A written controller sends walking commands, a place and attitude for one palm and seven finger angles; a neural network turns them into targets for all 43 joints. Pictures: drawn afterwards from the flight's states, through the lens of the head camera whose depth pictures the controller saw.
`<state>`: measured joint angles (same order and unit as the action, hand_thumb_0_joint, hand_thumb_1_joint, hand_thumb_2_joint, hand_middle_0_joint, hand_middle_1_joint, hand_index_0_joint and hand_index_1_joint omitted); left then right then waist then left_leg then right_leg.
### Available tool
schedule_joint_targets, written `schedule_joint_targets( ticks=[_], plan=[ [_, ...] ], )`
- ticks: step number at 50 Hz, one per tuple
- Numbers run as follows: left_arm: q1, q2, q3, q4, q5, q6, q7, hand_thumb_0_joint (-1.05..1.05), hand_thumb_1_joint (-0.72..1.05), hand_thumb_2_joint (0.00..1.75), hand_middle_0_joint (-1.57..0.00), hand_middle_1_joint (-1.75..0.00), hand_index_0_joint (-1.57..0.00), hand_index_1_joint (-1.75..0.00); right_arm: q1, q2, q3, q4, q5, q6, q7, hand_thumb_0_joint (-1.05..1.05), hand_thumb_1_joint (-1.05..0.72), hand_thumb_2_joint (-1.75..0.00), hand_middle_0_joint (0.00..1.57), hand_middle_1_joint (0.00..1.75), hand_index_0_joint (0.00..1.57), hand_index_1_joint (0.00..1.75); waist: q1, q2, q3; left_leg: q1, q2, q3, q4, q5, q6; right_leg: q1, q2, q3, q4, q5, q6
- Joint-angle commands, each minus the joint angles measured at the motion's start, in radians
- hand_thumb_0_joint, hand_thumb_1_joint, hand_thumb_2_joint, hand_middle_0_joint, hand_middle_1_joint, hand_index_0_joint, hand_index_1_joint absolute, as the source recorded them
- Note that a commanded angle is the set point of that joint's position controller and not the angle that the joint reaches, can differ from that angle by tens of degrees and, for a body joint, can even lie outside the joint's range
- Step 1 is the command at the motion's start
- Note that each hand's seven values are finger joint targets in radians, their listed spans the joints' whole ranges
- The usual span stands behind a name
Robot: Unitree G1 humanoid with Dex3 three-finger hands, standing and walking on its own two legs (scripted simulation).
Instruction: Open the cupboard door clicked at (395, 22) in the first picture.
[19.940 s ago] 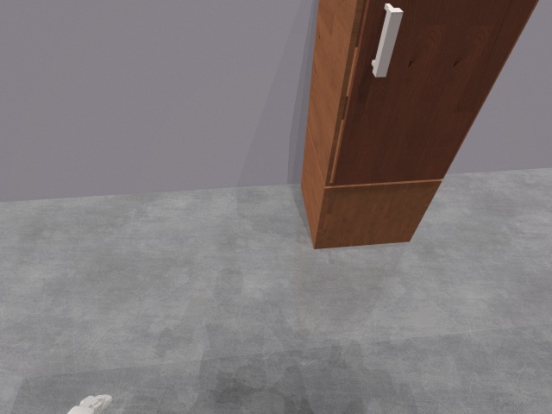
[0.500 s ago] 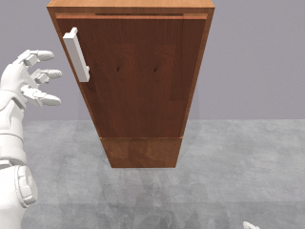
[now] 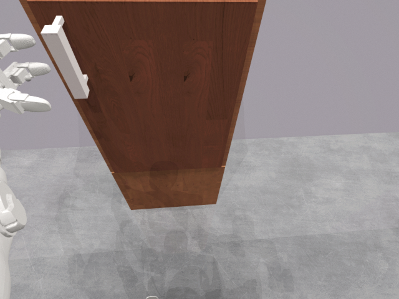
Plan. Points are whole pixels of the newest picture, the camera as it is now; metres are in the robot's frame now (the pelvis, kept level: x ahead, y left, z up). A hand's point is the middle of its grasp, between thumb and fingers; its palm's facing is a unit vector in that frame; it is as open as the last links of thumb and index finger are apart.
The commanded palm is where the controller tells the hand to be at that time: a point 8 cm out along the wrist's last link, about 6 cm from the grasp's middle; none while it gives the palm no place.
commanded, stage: move the hooked fingers beside the handle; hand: left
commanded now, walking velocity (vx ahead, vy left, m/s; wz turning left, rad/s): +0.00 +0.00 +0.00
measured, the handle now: (71, 59) +0.55 +0.23 +0.17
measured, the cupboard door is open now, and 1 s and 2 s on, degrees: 0 0 0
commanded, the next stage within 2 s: slide the fingers in behind the handle in 0.90 s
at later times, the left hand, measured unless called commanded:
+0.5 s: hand (24, 76) +0.49 +0.29 +0.17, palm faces +0.05 -1.00 +0.01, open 14.0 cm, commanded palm +0.47 +0.35 +0.17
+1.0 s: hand (24, 76) +0.49 +0.29 +0.17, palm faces +0.03 -1.00 +0.02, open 14.0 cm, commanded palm +0.47 +0.35 +0.17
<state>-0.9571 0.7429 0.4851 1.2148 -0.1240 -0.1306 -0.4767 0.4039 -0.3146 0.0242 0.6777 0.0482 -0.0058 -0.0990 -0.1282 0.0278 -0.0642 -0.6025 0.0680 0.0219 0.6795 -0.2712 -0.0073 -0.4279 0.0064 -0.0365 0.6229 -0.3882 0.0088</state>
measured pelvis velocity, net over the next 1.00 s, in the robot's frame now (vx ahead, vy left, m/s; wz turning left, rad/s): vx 0.00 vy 0.01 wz -0.01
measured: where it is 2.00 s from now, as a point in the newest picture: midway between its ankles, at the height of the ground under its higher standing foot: outside the picture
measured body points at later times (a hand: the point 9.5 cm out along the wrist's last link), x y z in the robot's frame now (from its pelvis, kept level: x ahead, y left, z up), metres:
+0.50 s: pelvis +0.01 +0.01 +0.00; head +0.09 +0.02 +0.44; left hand +0.48 +0.35 +0.18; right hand +0.00 -0.27 -0.11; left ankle +0.03 +0.12 -0.72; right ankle -0.06 -0.13 -0.72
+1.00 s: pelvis +0.00 +0.01 -0.01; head +0.09 +0.03 +0.43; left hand +0.48 +0.35 +0.17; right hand +0.01 -0.27 -0.11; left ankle +0.03 +0.12 -0.72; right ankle -0.06 -0.13 -0.72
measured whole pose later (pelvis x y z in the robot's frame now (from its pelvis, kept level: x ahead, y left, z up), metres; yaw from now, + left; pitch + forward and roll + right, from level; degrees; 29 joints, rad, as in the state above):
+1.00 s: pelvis +0.00 +0.01 -0.01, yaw +0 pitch +15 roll -3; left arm -1.02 0.81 0.50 1.27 -0.10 -0.14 -0.50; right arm 0.40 -0.31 0.04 0.64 0.04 0.04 -0.09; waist -0.15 0.02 -0.08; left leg -0.70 0.07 0.01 0.75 -0.30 0.00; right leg -0.51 0.01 -0.04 0.66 -0.40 0.02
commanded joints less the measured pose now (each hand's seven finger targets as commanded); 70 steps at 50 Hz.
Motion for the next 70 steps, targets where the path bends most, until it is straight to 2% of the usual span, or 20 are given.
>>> schedule_joint_targets(
  ticks=[1,7,12,15,20,21,27,31,33,38,39,42,44,50,54,58,64,65,68,70],
  plan=[
    [-0.486,0.345,0.028,-0.188,-0.012,-0.063,-0.003,0.00,-0.50,0.30,-0.30,-1.20,-0.30,-1.20,0.116,-0.175,-0.065,-0.075,0.000,-0.014,-0.015,0.00,-0.90,-0.90,0.20,0.30,0.20,0.30,-0.011,0.117,-0.361,0.403,-0.045,-0.043,-0.006,0.318,0.053,-0.095,0.041,0.005,-0.073,0.393,-0.007],
    [-0.500,0.385,0.039,-0.124,0.004,-0.056,-0.008,0.00,-0.50,0.30,-0.30,-1.20,-0.30,-1.20,0.148,-0.182,-0.064,-0.071,-0.005,0.006,-0.016,0.00,-0.90,-0.90,0.20,0.30,0.20,0.30,-0.024,0.100,-0.368,0.385,-0.039,-0.049,0.008,0.321,0.053,-0.121,0.044,0.002,-0.068,0.380,-0.005],
    [-0.464,0.350,0.036,-0.159,-0.007,-0.064,-0.013,0.00,-0.50,0.30,-0.30,-1.20,-0.30,-1.20,0.156,-0.177,-0.068,-0.081,-0.011,0.019,-0.009,0.00,-0.90,-0.90,0.20,0.30,0.20,0.30,-0.013,0.130,-0.406,0.438,-0.032,-0.053,0.017,0.370,0.047,-0.139,0.051,-0.008,-0.060,0.388,-0.009],
    [-0.435,0.409,0.101,-0.206,-0.018,-0.067,-0.016,0.00,-0.50,0.30,-0.30,-1.20,-0.30,-1.20,0.154,-0.181,-0.072,-0.095,-0.011,0.027,-0.005,0.00,-0.90,-0.90,0.20,0.30,0.20,0.30,0.011,0.128,-0.462,0.439,-0.037,-0.043,0.026,0.421,0.052,-0.083,0.052,-0.002,-0.046,0.462,-0.008],
    [-0.415,0.448,0.124,-0.224,-0.002,-0.066,-0.006,0.00,-0.50,0.30,-0.30,-1.20,-0.30,-1.20,0.146,-0.180,-0.069,-0.108,-0.007,0.042,0.001,0.00,-0.90,-0.90,0.20,0.30,0.20,0.30,0.016,0.132,-0.425,0.413,-0.040,-0.043,0.027,0.419,0.051,-0.084,0.054,-0.007,-0.039,0.463,-0.009],
    [-0.423,0.396,0.082,-0.242,-0.003,-0.067,-0.009,0.00,-0.50,0.30,-0.30,-1.20,-0.30,-1.20,0.138,-0.175,-0.070,-0.112,-0.005,0.042,0.004,0.00,-0.90,-0.90,0.20,0.30,0.20,0.30,0.005,0.167,-0.421,0.434,-0.040,-0.039,0.029,0.414,0.049,-0.110,0.056,-0.008,-0.042,0.448,-0.009],
    [-0.455,0.365,0.054,-0.196,-0.024,-0.061,-0.033,0.00,-0.50,0.30,-0.30,-1.20,-0.30,-1.20,0.137,-0.179,-0.069,-0.095,-0.001,0.040,-0.001,0.00,-0.90,-0.90,0.20,0.30,0.20,0.30,-0.020,0.124,-0.365,0.415,-0.035,-0.050,0.027,0.348,0.051,-0.150,0.057,-0.010,-0.054,0.389,-0.010],
    [-0.471,0.326,0.018,-0.197,-0.025,-0.060,-0.037,0.00,-0.50,0.30,-0.30,-1.20,-0.30,-1.20,0.132,-0.176,-0.066,-0.094,-0.002,0.034,-0.002,0.00,-0.90,-0.90,0.20,0.30,0.20,0.30,-0.028,0.157,-0.378,0.444,-0.033,-0.055,0.033,0.360,0.048,-0.177,0.056,-0.010,-0.051,0.379,-0.013],
    [-0.485,0.335,0.030,-0.187,-0.036,-0.064,-0.037,0.00,-0.50,0.30,-0.30,-1.20,-0.30,-1.20,0.138,-0.179,-0.064,-0.090,-0.005,0.031,-0.005,0.00,-0.90,-0.90,0.20,0.30,0.20,0.30,-0.030,0.113,-0.374,0.425,-0.034,-0.056,0.034,0.356,0.052,-0.161,0.057,-0.012,-0.049,0.383,-0.014],
    [-0.503,0.347,0.027,-0.181,-0.028,-0.068,-0.030,0.00,-0.50,0.30,-0.30,-1.20,-0.30,-1.20,0.133,-0.178,-0.060,-0.096,-0.006,0.027,-0.007,0.00,-0.90,-0.90,0.20,0.30,0.20,0.30,-0.032,0.124,-0.380,0.412,-0.035,-0.057,0.039,0.335,0.053,-0.170,0.053,-0.008,-0.046,0.362,-0.014],
    [-0.505,0.387,0.055,-0.176,-0.021,-0.069,-0.026,0.00,-0.50,0.30,-0.30,-1.20,-0.30,-1.20,0.134,-0.183,-0.060,-0.096,-0.006,0.029,-0.007,0.00,-0.90,-0.90,0.20,0.30,0.20,0.30,-0.024,0.123,-0.406,0.408,-0.032,-0.062,0.037,0.329,0.049,-0.162,0.051,-0.008,-0.042,0.359,-0.011],
    [-0.528,0.340,0.014,-0.189,-0.013,-0.071,-0.022,0.00,-0.50,0.30,-0.30,-1.20,-0.30,-1.20,0.132,-0.176,-0.061,-0.096,-0.007,0.025,-0.005,0.00,-0.90,-0.90,0.20,0.30,0.20,0.30,-0.032,0.172,-0.407,0.436,-0.030,-0.066,0.041,0.332,0.044,-0.190,0.052,-0.010,-0.041,0.342,-0.013],
    [-0.528,0.391,0.057,-0.192,-0.017,-0.077,-0.016,0.00,-0.50,0.30,-0.30,-1.20,-0.30,-1.20,0.137,-0.182,-0.061,-0.096,-0.008,0.027,-0.007,0.00,-0.90,-0.90,0.20,0.30,0.20,0.30,-0.027,0.148,-0.435,0.429,-0.029,-0.067,0.044,0.343,0.048,-0.167,0.052,-0.006,-0.038,0.359,-0.011],
    [-0.490,0.425,0.072,-0.147,-0.002,-0.065,-0.017,0.00,-0.50,0.30,-0.30,-1.20,-0.30,-1.20,0.143,-0.183,-0.056,-0.102,-0.006,0.032,-0.006,0.00,-0.90,-0.90,0.20,0.30,0.20,0.30,-0.017,0.136,-0.400,0.372,-0.032,-0.060,0.041,0.313,0.049,-0.154,0.053,-0.007,-0.037,0.352,-0.010],
    [-0.484,0.359,0.043,-0.220,-0.021,-0.077,-0.026,0.00,-0.50,0.30,-0.30,-1.20,-0.30,-1.20,0.144,-0.176,-0.063,-0.107,-0.008,0.033,0.000,0.00,-0.90,-0.90,0.20,0.30,0.20,0.30,-0.018,0.165,-0.455,0.440,-0.031,-0.056,0.048,0.370,0.047,-0.152,0.060,-0.009,-0.036,0.390,-0.011],
    [-0.471,0.333,0.033,-0.159,-0.034,-0.052,-0.022,0.00,-0.50,0.30,-0.30,-1.20,-0.30,-1.20,0.149,-0.179,-0.061,-0.093,-0.007,0.032,-0.003,0.00,-0.90,-0.90,0.20,0.30,0.20,0.30,-0.028,0.108,-0.349,0.370,-0.031,-0.054,0.031,0.288,0.054,-0.175,0.059,-0.013,-0.052,0.328,-0.012],
    [-0.496,0.342,0.057,-0.302,-0.020,-0.083,0.021,0.00,-0.50,0.30,-0.30,-1.20,-0.30,-1.20,0.150,-0.170,-0.069,-0.097,-0.016,0.022,0.008,0.00,-0.90,-0.90,0.20,0.30,0.20,0.30,-0.005,0.200,-0.476,0.474,-0.027,-0.069,0.041,0.381,0.041,-0.153,0.060,-0.015,-0.033,0.369,-0.019],
    [-0.469,0.268,0.013,-0.296,-0.029,-0.080,0.021,0.00,-0.50,0.30,-0.30,-1.20,-0.30,-1.20,0.142,-0.163,-0.068,-0.101,-0.013,0.019,0.012,0.00,-0.90,-0.90,0.20,0.30,0.20,0.30,-0.013,0.191,-0.465,0.488,-0.027,-0.068,0.041,0.388,0.040,-0.162,0.062,-0.020,-0.035,0.372,-0.019],
    [-0.424,0.274,0.035,-0.238,-0.043,-0.054,0.030,0.00,-0.50,0.30,-0.30,-1.20,-0.30,-1.20,0.139,-0.167,-0.066,-0.100,-0.012,0.021,0.012,0.00,-0.90,-0.90,0.20,0.30,0.20,0.30,-0.004,0.099,-0.398,0.402,-0.034,-0.052,0.031,0.341,0.051,-0.123,0.061,-0.017,-0.043,0.380,-0.015],
    [-0.448,0.258,0.006,-0.239,-0.023,-0.039,0.043,0.00,-0.50,0.30,-0.30,-1.20,-0.30,-1.20,0.125,-0.163,-0.065,-0.104,-0.007,0.019,0.013,0.00,-0.90,-0.90,0.20,0.30,0.20,0.30,-0.011,0.120,-0.369,0.389,-0.034,-0.049,0.023,0.312,0.050,-0.138,0.056,-0.014,-0.046,0.362,-0.011]
  ],
)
